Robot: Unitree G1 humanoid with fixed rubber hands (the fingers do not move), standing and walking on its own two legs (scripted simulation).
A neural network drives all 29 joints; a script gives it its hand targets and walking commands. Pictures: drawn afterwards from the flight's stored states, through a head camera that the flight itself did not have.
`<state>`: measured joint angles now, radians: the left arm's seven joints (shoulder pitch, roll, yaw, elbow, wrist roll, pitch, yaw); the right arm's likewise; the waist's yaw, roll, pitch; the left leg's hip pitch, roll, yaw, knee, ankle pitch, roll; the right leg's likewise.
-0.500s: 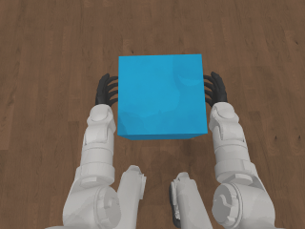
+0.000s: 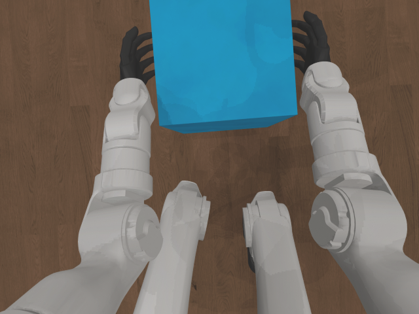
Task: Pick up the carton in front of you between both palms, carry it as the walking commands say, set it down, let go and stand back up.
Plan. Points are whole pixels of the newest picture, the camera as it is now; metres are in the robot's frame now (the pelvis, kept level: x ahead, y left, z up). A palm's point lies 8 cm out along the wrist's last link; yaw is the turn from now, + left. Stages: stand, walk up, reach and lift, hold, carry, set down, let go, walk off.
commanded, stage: set down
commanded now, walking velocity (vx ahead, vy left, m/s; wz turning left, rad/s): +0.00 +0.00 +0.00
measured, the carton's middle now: (222, 76) +0.52 +0.04 -0.20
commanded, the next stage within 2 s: none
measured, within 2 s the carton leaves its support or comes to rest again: rests again in 0.76 s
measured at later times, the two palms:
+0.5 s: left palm (151, 85) +0.51 +0.19 -0.25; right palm (286, 71) +0.57 -0.10 -0.26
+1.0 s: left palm (150, 90) +0.50 +0.20 -0.27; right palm (284, 74) +0.56 -0.10 -0.27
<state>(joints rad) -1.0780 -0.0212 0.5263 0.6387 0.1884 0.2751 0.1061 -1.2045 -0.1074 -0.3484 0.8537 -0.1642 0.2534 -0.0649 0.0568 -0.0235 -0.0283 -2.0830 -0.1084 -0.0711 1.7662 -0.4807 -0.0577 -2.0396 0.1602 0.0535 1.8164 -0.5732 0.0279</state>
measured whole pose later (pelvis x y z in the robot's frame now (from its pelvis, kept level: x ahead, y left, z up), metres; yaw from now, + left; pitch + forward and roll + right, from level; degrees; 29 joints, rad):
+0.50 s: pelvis +0.00 +0.00 -0.09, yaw +0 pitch +41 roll +2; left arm -1.28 0.09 0.48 0.71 0.04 0.26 0.15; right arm -1.48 -0.26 -0.12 0.99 0.00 0.24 -0.12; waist 0.09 -0.01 0.28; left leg -2.24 -0.10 -0.03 2.09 -0.57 -0.07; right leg -2.21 0.18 0.04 2.15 -0.66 0.03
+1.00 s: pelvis -0.01 -0.01 -0.11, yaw +0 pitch +37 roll +3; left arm -1.34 0.15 0.50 0.88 0.08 0.21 0.07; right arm -1.54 -0.27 -0.16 1.13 -0.04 0.20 -0.08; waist 0.10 -0.01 0.35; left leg -2.23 -0.07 -0.02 2.15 -0.57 -0.06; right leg -2.20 0.16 0.02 2.23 -0.66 0.00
